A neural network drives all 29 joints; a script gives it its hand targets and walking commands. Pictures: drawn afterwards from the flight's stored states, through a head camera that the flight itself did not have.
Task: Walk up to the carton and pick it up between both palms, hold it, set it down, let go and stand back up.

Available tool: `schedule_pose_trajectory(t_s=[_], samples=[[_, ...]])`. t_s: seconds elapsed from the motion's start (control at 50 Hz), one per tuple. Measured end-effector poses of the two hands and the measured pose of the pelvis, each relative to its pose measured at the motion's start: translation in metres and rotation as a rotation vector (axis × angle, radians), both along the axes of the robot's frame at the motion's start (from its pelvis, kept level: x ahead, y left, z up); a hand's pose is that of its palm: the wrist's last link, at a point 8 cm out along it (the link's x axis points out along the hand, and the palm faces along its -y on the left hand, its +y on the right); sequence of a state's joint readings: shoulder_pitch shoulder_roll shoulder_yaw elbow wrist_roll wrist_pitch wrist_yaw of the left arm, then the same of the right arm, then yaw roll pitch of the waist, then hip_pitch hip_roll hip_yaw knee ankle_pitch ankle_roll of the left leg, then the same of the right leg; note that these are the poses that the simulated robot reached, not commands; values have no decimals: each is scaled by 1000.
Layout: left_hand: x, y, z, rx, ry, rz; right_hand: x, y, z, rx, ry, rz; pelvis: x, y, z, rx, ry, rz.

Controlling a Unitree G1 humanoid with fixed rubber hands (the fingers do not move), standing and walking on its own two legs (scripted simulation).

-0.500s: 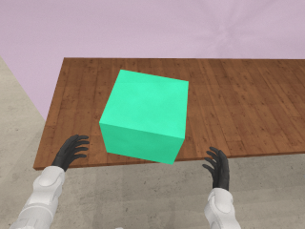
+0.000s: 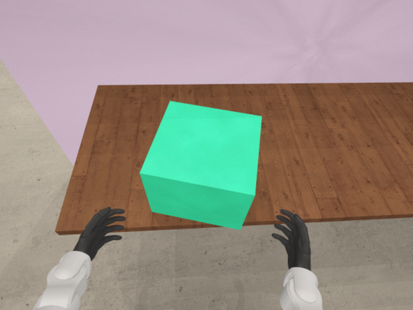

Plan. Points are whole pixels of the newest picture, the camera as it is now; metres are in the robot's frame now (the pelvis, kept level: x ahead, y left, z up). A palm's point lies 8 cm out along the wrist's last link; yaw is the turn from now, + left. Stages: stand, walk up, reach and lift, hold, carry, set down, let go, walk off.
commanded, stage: set down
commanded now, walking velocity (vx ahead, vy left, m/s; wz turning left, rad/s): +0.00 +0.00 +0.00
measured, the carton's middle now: (205, 165) +0.43 +0.00 -0.05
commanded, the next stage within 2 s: let go in 0.62 s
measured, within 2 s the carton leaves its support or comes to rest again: neither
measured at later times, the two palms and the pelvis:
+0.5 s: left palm (109, 259) +0.22 +0.20 -0.06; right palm (307, 253) +0.22 -0.19 -0.04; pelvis +0.01 -0.03 +0.01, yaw +0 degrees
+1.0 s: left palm (122, 270) +0.21 +0.18 -0.06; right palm (320, 264) +0.20 -0.21 -0.06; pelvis +0.01 -0.04 +0.01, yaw +0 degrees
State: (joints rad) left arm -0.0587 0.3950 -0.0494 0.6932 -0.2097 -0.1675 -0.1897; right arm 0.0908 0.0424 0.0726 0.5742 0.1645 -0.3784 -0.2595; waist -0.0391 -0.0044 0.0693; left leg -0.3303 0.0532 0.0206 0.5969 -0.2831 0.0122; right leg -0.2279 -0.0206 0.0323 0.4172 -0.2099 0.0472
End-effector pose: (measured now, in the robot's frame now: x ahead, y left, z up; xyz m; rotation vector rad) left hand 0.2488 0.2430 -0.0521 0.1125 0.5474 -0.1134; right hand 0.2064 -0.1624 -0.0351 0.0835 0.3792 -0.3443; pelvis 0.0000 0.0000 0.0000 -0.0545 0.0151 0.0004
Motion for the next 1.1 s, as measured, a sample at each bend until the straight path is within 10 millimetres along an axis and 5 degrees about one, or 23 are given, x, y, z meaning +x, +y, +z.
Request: schedule_pose_trajectory(t_s=[0.18, 0.7, 1.1], samples=[[-21, -11, -5, -2, 58, 38, 8, -1, -2, 2, 8, 75, 6, -8, 2, 10, -22, 1], [-35, -65, -8, 30, 157, 54, 4, -43, -13, -43, 93, 196, 13, -36, 7, 48, -74, 1], [-46, -70, -15, 59, 214, 95, -11, -55, -21, -89, 173, 291, 7, -38, 7, 50, -90, 1]])
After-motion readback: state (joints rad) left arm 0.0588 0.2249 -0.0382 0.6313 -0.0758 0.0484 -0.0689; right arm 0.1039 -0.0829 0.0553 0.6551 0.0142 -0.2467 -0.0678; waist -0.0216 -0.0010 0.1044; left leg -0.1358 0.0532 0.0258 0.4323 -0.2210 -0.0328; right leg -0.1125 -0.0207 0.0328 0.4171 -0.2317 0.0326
